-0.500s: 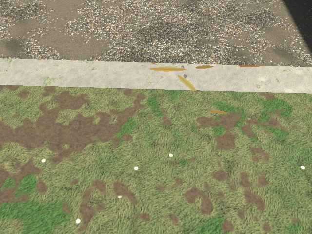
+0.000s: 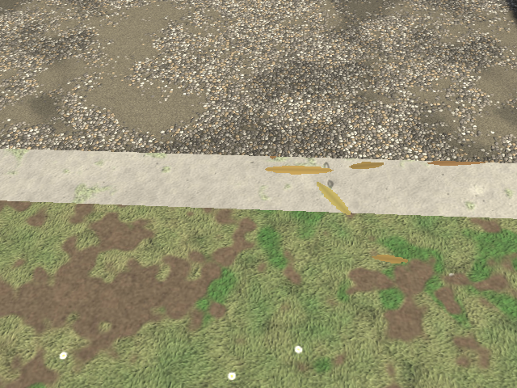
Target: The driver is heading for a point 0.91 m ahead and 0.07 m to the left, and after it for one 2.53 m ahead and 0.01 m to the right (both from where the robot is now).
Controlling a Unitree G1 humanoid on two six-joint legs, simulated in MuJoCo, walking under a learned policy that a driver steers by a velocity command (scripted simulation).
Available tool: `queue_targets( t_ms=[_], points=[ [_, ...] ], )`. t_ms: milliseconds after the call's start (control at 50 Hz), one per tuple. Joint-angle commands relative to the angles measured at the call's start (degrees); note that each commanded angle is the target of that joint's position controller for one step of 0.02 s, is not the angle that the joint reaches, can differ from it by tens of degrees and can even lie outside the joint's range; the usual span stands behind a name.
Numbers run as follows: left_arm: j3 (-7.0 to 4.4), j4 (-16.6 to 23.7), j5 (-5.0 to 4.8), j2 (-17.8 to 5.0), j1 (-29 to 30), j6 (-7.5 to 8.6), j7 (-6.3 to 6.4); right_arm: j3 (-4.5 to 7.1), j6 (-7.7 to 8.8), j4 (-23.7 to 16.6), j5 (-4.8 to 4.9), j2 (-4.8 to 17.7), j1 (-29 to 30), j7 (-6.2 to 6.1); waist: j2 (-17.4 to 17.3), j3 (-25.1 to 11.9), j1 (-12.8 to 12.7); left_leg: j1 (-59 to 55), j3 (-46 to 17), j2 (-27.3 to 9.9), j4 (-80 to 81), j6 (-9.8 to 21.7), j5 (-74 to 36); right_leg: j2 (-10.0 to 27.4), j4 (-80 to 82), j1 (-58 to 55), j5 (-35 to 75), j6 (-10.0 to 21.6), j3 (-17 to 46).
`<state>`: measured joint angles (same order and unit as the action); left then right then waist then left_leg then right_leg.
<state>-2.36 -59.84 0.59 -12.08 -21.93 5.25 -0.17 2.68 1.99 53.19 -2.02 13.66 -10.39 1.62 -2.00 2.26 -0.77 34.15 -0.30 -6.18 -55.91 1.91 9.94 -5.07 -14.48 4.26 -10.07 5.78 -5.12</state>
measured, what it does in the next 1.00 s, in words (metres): walks ahead: left foot, then right foot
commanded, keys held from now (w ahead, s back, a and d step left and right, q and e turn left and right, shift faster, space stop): w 1.00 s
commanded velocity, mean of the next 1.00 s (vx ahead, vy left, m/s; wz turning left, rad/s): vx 0.50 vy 0.00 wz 0.00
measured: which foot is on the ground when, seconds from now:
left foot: up 0.00-0.24, down 0.26-0.82, up 0.84-1.00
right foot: down 0.00-0.26, up 0.28-0.80, down 0.82-1.00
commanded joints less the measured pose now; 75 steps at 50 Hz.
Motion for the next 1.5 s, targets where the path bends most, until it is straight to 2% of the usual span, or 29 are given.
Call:
queue_targets(
  t_ms=[20,180,220,260,280,300,320,340,400,700,760,800,820,840,860,880,920,980,1040,1200,1280,1320,1340,1360,1380,1400,1420,1460,1500],
  points=[
    [-0.73,2.0,-0.1,-6.0,-1.1,0.86,0.08,-0.08,0.12,-3.8,0.34,1.7,3.8,0.25,4.8,3.1,0.5,2.2,2.3,-0.3,7.9,-1.2,-6.3,14.3,8.6,2.6,14.9,6.0,9.2],
    [-0.88,-0.9,0.88,-7.1,-7.1,0.24,1.1,-0.37,0.95,-7.7,0.67,2.5,13.5,-0.15,5.7,3.9,-1.9,1.1,4.2,2.8,22.0,1.9,-5.0,18.0,3.8,-10.3,26.0,5.5,8.3],
    [-1.14,-0.9,1.06,-8.0,-5.3,0.09,1.38,0.19,1.52,-6.7,0.61,3.3,9.0,-0.56,6.1,1.9,0.8,-6.6,5.2,5.3,24.8,3.8,-0.5,18.0,-2.5,-10.8,38.3,4.1,6.8],
    [-1.01,-0.6,0.69,-7.7,-3.8,-0.17,1.19,1.69,2.55,-1.0,-0.2,5.8,-7.8,-1.52,3.7,-6.9,7.6,-28.2,5.2,6.7,29.5,6.7,-2.4,14.3,-21.9,-4.4,40.2,2.1,3.6],
    [-0.04,1.6,-0.63,-4.5,-4.9,-0.04,0.83,3.14,2.99,0.7,-1.71,11.1,-17.4,-2.22,-3.2,-14.6,9.7,-45.1,-11.7,-7.4,30.6,10.9,2.9,10.0,-40.5,10.8,20.0,0.2,0.8],
    [0.05,1.4,-1.48,-1.9,-10.5,-0.12,0.49,4.02,2.46,1.1,-1.11,14.7,-18.4,-1.69,-12.7,-19.5,7.1,-53.5,-36.9,-19.4,38.3,17.7,2.7,-0.2,-57.2,26.8,-21.5,-1.1,2.3],
    [-1.29,1.6,0.0,-6.5,-5.3,-0.5,0.66,3.49,1.86,0.5,0.96,11.6,-12.8,-1.38,-3.8,-13.0,5.5,-47.3,-33.9,-16.0,39.9,15.9,7.5,3.7,-60.6,31.3,-17.6,-0.1,8.8],
    [-1.35,3.0,0.18,-6.1,-0.9,-0.2,0.33,2.45,1.97,-0.5,1.33,7.7,-7.0,-1.22,-1.4,-5.3,3.7,-38.7,-25.3,-14.0,41.5,14.2,6.3,6.2,-58.8,32.2,-12.0,0.0,8.4],
    [-1.07,2.7,1.53,-3.1,-0.1,-1.46,-0.44,0.74,3.09,0.7,1.28,2.0,-4.0,-1.38,-1.4,-0.7,-0.5,-26.3,-12.0,-7.1,45.8,9.6,-5.0,9.8,-51.1,25.2,-5.9,-1.3,7.5],
    [0.02,12.0,0.73,-2.2,25.3,-2.56,-1.37,0.43,3.74,7.1,0.86,4.0,-20.0,-2.36,-1.8,4.2,4.2,-37.6,-2.2,-5.6,47.1,9.4,-23.1,8.6,-21.1,32.3,8.5,-3.2,0.7],
    [-0.39,12.5,0.68,-3.2,24.1,-1.83,-1.12,0.73,3.45,7.5,0.43,4.9,-18.9,-2.88,-2.1,3.7,2.4,-41.1,-1.4,-7.0,42.2,8.7,-34.0,6.8,-17.6,28.2,2.8,-0.8,0.2],
    [-1.4,9.3,0.79,-4.7,13.8,-1.11,-0.38,0.99,3.25,7.5,0.44,5.8,-17.0,-2.88,-2.1,-1.6,-2.2,-40.4,0.3,-5.8,30.0,7.2,-47.2,3.1,-13.9,14.8,0.4,1.6,-1.3],
    [-2.32,6.0,1.49,-6.4,3.7,-0.49,0.18,0.79,3.16,7.1,0.84,5.4,-16.1,-2.74,-0.4,-6.9,-6.2,-34.3,2.2,-3.5,18.5,6.0,-42.3,4.2,-11.5,1.2,2.9,3.4,0.2],
    [-3.8,4.5,3.03,-11.9,-5.9,-0.14,0.89,-0.16,3.3,4.8,2.27,2.2,-17.1,-2.26,6.8,-14.8,-8.2,-18.7,5.0,0.8,-0.3,4.0,-21.1,18.7,-10.5,-15.9,-2.6,7.7,17.6],
    [-4.56,4.3,2.53,-15.0,-6.4,-0.76,0.35,-0.17,3.17,4.9,3.21,-0.2,-22.5,-1.91,15.4,-19.6,-5.4,-2.9,3.4,11.1,-17.4,2.9,21.9,30.8,-3.0,-23.8,-2.1,14.8,42.8],
    [-4.01,4.9,0.45,-12.0,-0.5,-1.36,0.0,1.17,2.74,4.6,1.7,4.5,-16.8,-2.14,6.4,-12.9,-3.9,1.5,-3.1,7.0,-20.2,3.9,17.4,27.1,-1.5,-17.3,-7.0,12.6,38.8],
    [-2.16,6.1,0.29,-5.4,7.8,-0.82,-0.31,1.08,3.19,2.9,1.3,2.7,-10.6,-1.64,3.4,-2.0,-0.6,0.3,-2.6,2.9,-14.5,3.8,8.4,22.1,2.6,-2.6,-1.4,8.6,24.7],
    [-0.59,3.9,0.52,-1.3,4.7,-0.01,-0.03,1.25,1.09,3.9,0.16,0.4,-13.5,-0.94,5.7,-1.6,2.6,-5.8,-1.6,1.9,-10.6,1.9,6.6,17.4,3.6,4.1,11.3,6.1,15.1],
    [-1.28,3.0,0.25,-4.9,0.6,0.15,0.61,1.19,-0.37,2.1,-0.29,-0.3,-9.4,-0.67,5.2,0.7,2.9,-1.8,0.1,0.9,-6.1,0.2,3.7,16.1,5.0,5.5,12.6,7.1,11.5],
    [-0.8,1.3,0.54,-4.5,-7.9,-0.29,1.31,-0.47,-0.41,-4.3,0.74,-1.4,7.5,-1.2,4.8,3.1,-1.4,-0.2,4.7,2.5,14.3,-0.7,-7.5,15.1,3.1,-0.4,25.6,6.0,7.0],
    [-0.41,1.1,0.85,-4.6,-8.4,-1.26,2.42,-0.42,0.1,-4.8,0.3,-0.8,7.1,-2.68,5.8,3.6,-0.8,-3.2,5.7,4.9,18.6,2.0,-2.9,16.8,-4.3,-5.0,39.2,5.7,6.2],
    [-0.31,1.1,0.64,-5.0,-6.5,-1.52,2.96,0.11,1.21,-0.9,0.28,-0.5,-3.8,-3.37,5.8,-0.5,3.2,-15.2,6.6,8.5,23.7,3.6,-4.2,14.6,-15.6,-4.1,49.7,3.5,4.9],
    [-0.43,1.2,-0.18,-5.9,-5.3,-1.5,2.97,0.73,2.27,1.6,0.3,1.0,-11.5,-3.73,4.1,-3.8,6.6,-25.3,5.6,7.3,30.5,4.6,-16.6,12.1,-25.3,-0.5,43.5,1.3,3.5],
    [0.39,2.8,-1.64,-3.6,-5.8,-1.09,2.77,1.85,3.39,2.9,-0.66,6.5,-19.2,-3.83,-0.9,-11.1,8.2,-40.3,-6.1,-5.4,28.9,7.3,-42.1,8.5,-40.2,10.0,19.9,-1.5,2.3],
    [0.93,1.8,-2.68,1.4,-15.7,-1.84,2.89,1.71,3.11,2.2,-0.08,8.5,-18.5,-2.95,-8.3,-19.8,2.5,-49.1,-20.6,-19.8,25.9,14.9,-72.3,0.8,-55.5,17.0,-27.5,-3.5,4.4],
    [-0.14,0.4,-1.87,-1.2,-16.7,-3.17,3.59,1.76,2.18,1.5,2.61,8.0,-17.4,-2.2,-2.7,-21.0,3.4,-45.6,-19.2,-18.3,26.6,16.8,-66.5,1.7,-59.1,17.7,-25.4,-4.0,11.7],
    [-0.23,1.9,-1.47,-1.9,-11.9,-4.12,3.57,1.6,1.12,0.6,2.9,6.5,-10.8,-2.59,-6.0,-14.9,3.4,-39.5,-19.4,-17.7,33.4,18.3,-41.9,2.5,-61.8,23.5,-23.0,-5.0,8.9],
    [-0.8,4.3,0.43,-2.9,-2.2,-5.06,2.95,-1.34,0.63,-0.6,1.24,-1.4,-3.4,-3.37,-2.9,-2.9,1.2,-24.2,-11.5,-10.4,39.9,13.3,-25.6,6.0,-53.6,22.3,-18.3,-5.3,9.6],
    [-0.58,3.0,0.23,-0.3,-4.0,-6.9,2.49,-1.94,1.17,0.2,-0.06,-1.3,-4.3,-4.08,-0.9,-2.0,-1.3,-16.3,-5.0,-6.9,41.1,10.9,-28.1,5.9,-46.2,13.6,-14.4,-5.7,8.7]
  ],
)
